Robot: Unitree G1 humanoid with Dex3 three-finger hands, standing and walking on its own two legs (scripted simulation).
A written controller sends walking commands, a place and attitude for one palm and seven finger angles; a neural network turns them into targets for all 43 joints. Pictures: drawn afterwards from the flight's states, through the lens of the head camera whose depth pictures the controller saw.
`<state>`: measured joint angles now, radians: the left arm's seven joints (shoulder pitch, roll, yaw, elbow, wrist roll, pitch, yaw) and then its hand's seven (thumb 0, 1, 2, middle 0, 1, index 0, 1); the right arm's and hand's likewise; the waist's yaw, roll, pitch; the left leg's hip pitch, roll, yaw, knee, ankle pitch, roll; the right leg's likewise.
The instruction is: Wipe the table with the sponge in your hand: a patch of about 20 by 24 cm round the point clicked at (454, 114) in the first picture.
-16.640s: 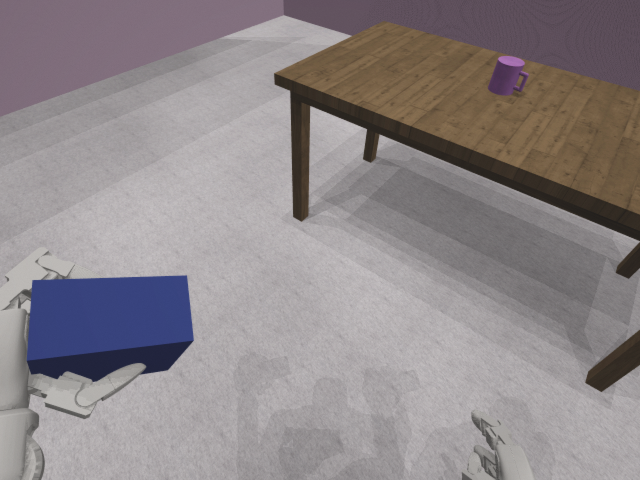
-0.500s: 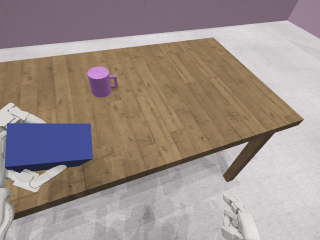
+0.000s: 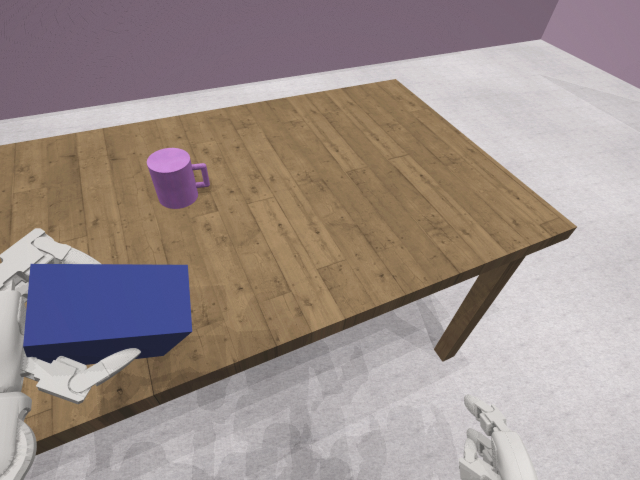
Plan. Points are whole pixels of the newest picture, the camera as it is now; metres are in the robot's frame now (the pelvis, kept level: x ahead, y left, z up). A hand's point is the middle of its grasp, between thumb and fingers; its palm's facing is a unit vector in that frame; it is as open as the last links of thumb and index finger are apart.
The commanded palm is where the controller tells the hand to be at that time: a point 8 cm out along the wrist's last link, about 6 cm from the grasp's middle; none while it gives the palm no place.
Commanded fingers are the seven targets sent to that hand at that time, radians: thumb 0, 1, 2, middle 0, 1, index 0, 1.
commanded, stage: look again from close up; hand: left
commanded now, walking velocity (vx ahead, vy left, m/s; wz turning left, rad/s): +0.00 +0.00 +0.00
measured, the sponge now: (132, 316) +0.23 +0.21 +0.14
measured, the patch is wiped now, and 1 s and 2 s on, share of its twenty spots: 0.00 0.00 0.00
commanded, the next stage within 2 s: come to a stop and stand still in 0.04 s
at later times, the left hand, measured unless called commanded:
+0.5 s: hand (73, 324) +0.21 +0.25 +0.15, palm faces +0.34 -0.85 -0.39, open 10.4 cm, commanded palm +0.16 +0.29 +0.18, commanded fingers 0.00 0.10 1.30 -1.20 -1.60 -1.20 -1.60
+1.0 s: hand (87, 278) +0.26 +0.26 +0.16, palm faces +0.35 -0.86 -0.38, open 10.4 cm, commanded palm +0.20 +0.29 +0.18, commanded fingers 0.00 0.10 1.30 -1.20 -1.60 -1.20 -1.60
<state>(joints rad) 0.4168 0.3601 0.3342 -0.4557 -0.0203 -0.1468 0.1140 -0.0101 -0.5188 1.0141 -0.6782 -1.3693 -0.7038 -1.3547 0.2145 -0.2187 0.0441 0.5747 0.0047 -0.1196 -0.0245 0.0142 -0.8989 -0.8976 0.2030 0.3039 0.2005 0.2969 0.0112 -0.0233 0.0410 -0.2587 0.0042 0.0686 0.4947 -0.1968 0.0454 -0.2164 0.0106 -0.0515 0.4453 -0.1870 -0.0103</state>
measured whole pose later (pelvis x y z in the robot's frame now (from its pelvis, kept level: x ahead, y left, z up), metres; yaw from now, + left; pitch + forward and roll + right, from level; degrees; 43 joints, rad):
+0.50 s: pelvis +0.00 +0.01 +0.00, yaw +0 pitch -2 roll -1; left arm 0.43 0.36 0.32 -0.39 -0.02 -0.25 0.07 -0.01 -0.52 1.02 -0.68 -1.37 -0.70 -1.35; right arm 0.26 -0.19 0.03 0.59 0.01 -0.16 -0.03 0.01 -0.90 -0.90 0.20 0.30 0.20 0.30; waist 0.03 -0.01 0.04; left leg -0.25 -0.02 0.09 0.47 -0.19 0.06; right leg -0.23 -0.01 -0.03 0.45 -0.19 0.01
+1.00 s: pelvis +0.04 +0.01 +0.00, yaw +0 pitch +0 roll -1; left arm 0.43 0.38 0.36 -0.48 -0.04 -0.21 0.09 -0.01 -0.52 1.02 -0.68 -1.37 -0.70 -1.35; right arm 0.16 -0.19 0.03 0.56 0.01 -0.14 -0.03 0.01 -0.90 -0.90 0.20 0.30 0.20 0.30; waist 0.02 -0.04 0.07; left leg -0.23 -0.01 0.07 0.46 -0.24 0.05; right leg -0.17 0.00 -0.05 0.40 -0.21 0.01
